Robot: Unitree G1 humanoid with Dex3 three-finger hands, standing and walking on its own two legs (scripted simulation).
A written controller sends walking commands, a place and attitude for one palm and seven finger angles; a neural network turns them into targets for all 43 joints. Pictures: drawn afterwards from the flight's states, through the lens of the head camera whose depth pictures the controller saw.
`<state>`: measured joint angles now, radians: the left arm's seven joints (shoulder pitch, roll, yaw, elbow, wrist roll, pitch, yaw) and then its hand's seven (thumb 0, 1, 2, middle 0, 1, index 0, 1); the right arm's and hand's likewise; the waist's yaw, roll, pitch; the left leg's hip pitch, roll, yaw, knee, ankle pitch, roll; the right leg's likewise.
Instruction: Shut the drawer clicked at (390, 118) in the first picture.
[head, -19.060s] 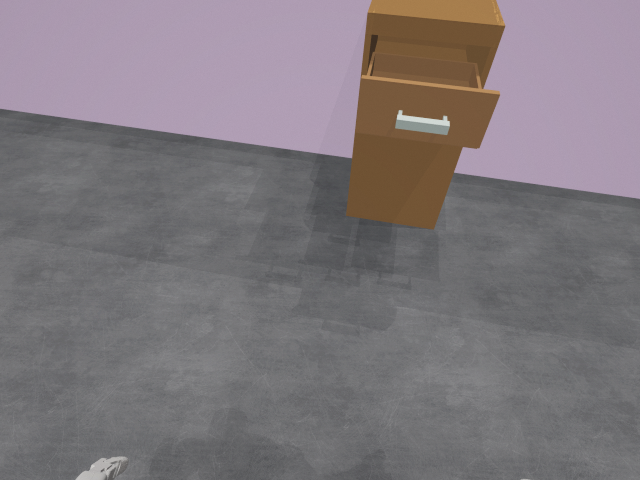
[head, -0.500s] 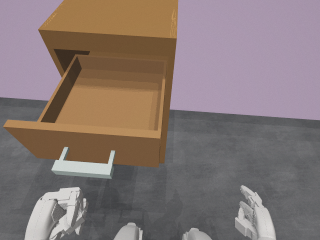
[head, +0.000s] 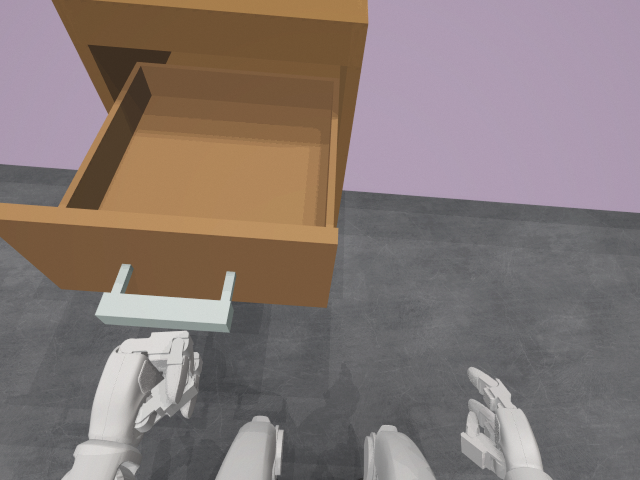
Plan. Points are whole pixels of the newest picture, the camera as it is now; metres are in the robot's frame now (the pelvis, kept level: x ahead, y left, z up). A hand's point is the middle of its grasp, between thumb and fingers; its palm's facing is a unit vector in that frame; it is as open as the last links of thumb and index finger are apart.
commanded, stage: bring the fist close to the handle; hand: left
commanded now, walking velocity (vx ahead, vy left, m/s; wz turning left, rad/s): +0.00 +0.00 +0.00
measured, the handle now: (172, 294) +0.31 +0.19 +0.06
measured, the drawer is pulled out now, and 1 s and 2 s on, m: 0.30 0.26 0.13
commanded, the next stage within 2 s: push the drawer shut in 0.28 s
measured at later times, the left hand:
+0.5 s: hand (194, 382) +0.22 +0.14 +0.05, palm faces -0.01 -1.00 -0.05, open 3.3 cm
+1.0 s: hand (199, 343) +0.26 +0.15 +0.04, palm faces -0.05 -1.00 -0.05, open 3.1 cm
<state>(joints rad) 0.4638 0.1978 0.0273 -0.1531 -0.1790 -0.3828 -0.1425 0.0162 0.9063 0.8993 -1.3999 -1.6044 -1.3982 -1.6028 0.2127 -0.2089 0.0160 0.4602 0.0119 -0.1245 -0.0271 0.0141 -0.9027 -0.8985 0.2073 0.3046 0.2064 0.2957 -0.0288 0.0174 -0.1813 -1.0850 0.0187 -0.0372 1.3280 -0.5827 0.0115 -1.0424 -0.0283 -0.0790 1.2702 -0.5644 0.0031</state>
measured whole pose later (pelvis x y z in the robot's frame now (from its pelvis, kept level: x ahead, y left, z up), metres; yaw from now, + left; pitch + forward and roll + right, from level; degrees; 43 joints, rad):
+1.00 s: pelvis +0.00 -0.02 +0.00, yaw +1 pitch +20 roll -3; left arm 0.23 0.25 0.09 0.02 -0.20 -0.38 -0.17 -0.01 0.84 0.94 -1.40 -1.60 -1.40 -1.60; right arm 0.21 -0.25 0.02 0.52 0.02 -0.12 -0.05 0.01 -0.90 -0.90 0.21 0.30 0.21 0.30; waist -0.03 0.03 -0.17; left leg -1.09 0.02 -0.06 1.31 -0.57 -0.01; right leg -1.05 -0.02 -0.10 1.26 -0.56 -0.02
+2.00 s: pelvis +0.00 -0.01 +0.02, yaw +0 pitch +21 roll -2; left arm -0.35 0.25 0.15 0.57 -0.15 -0.40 -0.10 0.03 0.88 0.96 -1.40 -1.60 -1.40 -1.60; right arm 0.23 -0.24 0.02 0.60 0.01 -0.03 -0.02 0.01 -0.90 -0.90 0.21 0.30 0.21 0.30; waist -0.07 0.02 -0.15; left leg -1.07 0.02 -0.02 1.23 -0.53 0.00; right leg -1.04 -0.02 -0.06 1.19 -0.52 -0.01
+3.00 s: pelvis -0.01 +0.00 +0.00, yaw -2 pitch +26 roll -3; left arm -0.89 0.43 0.34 1.14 -0.05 -0.48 -0.11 0.06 0.86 0.94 -1.40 -1.60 -1.40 -1.60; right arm 0.33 -0.25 0.04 0.64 -0.04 0.05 0.01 0.01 -0.91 -0.90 0.21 0.30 0.21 0.30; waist -0.19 0.03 -0.13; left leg -1.21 0.03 -0.02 1.28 -0.52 0.01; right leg -1.18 -0.01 -0.06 1.22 -0.49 0.00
